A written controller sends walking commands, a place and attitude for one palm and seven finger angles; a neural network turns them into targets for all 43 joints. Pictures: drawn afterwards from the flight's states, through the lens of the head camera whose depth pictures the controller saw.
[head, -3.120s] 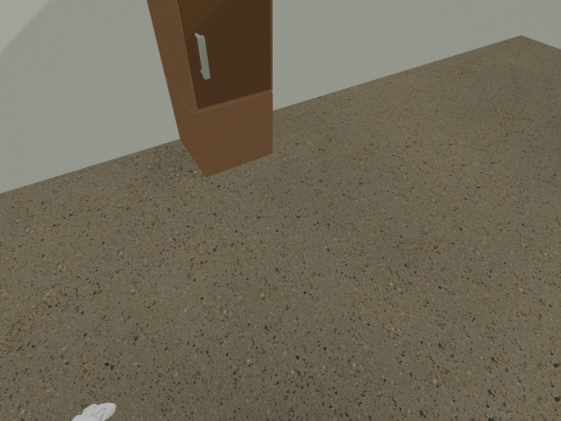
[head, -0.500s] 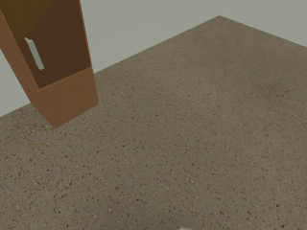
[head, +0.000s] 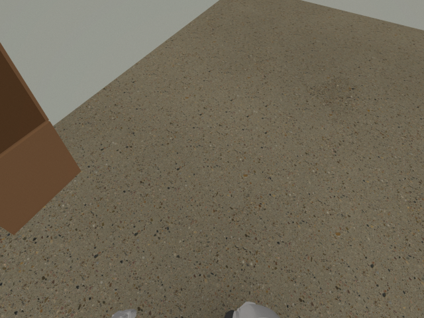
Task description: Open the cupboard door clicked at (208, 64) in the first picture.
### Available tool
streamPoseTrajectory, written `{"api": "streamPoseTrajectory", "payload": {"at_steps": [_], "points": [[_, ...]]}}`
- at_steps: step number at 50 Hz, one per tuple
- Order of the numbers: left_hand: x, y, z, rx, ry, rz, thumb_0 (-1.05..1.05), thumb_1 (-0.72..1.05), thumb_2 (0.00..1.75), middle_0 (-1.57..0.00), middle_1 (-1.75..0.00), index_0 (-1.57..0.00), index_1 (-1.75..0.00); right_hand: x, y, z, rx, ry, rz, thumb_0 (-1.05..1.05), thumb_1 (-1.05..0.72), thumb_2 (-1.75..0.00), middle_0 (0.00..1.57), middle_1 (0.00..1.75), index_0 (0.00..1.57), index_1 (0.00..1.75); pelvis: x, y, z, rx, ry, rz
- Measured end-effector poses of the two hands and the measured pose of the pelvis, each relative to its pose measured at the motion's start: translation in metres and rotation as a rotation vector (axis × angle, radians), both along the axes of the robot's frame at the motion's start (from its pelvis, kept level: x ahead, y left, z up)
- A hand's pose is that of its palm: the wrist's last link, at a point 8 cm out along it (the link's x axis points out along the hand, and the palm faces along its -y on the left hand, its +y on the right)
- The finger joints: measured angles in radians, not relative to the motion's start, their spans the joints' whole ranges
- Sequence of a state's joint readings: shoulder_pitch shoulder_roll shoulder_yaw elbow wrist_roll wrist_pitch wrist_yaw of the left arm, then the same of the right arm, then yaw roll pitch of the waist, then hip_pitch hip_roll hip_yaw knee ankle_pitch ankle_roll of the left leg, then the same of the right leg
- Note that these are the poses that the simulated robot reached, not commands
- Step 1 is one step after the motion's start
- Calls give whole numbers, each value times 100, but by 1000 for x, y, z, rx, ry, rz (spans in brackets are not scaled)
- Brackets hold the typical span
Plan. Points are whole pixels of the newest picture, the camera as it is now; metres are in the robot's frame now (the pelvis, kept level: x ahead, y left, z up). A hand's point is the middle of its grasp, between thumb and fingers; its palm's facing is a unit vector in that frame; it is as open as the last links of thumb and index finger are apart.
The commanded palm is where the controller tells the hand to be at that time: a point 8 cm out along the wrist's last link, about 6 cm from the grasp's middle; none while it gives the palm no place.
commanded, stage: walk to a spot facing it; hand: left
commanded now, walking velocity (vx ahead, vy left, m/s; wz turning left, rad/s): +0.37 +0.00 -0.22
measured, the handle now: out of the picture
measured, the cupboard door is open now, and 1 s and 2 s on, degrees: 0 0 0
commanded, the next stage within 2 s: turn to face it in 0.58 s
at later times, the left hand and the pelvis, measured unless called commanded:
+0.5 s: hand (115, 284) +0.22 +0.22 -0.18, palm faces -0.01 -0.99 -0.16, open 7.3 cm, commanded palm none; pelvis +0.25 +0.03 -0.01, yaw -6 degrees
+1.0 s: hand (169, 167) +0.52 +0.11 -0.14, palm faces -0.12 -0.97 -0.21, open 7.3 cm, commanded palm none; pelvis +0.38 -0.04 +0.01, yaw -6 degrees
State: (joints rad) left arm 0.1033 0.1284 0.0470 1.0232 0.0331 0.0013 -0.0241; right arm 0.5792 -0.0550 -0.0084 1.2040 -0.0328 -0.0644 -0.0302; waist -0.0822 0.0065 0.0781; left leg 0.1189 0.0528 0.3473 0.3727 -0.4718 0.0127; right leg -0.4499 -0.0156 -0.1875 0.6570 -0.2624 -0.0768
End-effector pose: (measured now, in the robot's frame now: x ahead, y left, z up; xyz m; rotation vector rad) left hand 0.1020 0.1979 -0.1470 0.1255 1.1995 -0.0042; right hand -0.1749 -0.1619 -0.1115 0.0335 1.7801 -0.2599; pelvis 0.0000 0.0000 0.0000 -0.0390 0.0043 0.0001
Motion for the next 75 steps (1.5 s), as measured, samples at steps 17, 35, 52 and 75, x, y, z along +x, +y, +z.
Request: {"api": "streamPoseTrajectory", "payload": {"at_steps": [17, 35, 52, 75], "points": [[68, 45, 13, 119, 151, 88, -1, 93, 90, -20, -30, -20, -30, 386, -81, -10, -148, -567, 163, 2, -96, -90, 19, 30, 20, 30, 167, 5, 8, 14, -10, -51], [302, 50, 24, 111, 71, -45, 1, 92, 90, -20, -30, -20, -30, 469, -55, -15, -151, -452, 24, -1, -95, -90, 20, 30, 21, 30, 319, 17, 13, 52, -26, -205], [417, -36, 33, 93, -114, -25, 0, 92, 90, -20, -30, -21, -30, 530, -92, -31, -40, -332, 40, 0, -91, -90, 19, 30, 20, 30, 387, -39, 10, 56, -17, -74], [321, 66, 28, 172, 34, 307, 1, 91, 90, -20, -30, -20, -30, 674, -89, 1, -113, -535, 412, 0, -91, -90, 20, 30, 21, 30, 396, -13, 13, 19, 10, 177]]}}
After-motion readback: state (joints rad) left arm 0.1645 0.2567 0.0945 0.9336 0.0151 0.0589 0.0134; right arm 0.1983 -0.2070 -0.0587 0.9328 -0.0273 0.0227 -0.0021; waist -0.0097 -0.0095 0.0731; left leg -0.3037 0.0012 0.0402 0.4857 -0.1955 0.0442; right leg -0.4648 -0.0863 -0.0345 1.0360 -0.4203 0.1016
